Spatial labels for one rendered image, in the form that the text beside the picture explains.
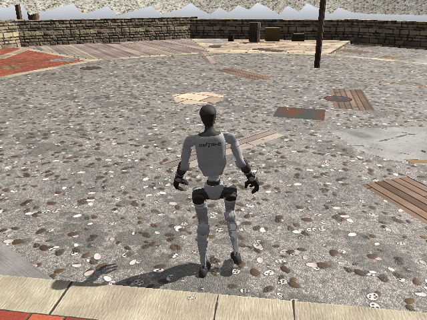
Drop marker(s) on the right robot hand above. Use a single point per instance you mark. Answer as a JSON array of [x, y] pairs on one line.
[[253, 183]]

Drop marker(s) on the right robot forearm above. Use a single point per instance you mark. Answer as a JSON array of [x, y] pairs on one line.
[[248, 171]]

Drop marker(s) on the left robot forearm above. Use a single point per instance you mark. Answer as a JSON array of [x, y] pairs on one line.
[[179, 174]]

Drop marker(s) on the robot right upper arm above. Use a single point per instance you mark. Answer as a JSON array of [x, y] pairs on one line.
[[236, 149]]

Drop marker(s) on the robot right foot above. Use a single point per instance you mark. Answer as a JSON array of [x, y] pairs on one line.
[[237, 259]]

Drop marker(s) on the left robot hand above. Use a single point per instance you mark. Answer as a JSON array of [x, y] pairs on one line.
[[176, 184]]

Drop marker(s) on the robot left upper arm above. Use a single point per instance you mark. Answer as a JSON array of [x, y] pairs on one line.
[[186, 152]]

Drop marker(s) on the humanoid robot head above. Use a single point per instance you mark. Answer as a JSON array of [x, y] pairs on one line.
[[208, 117]]

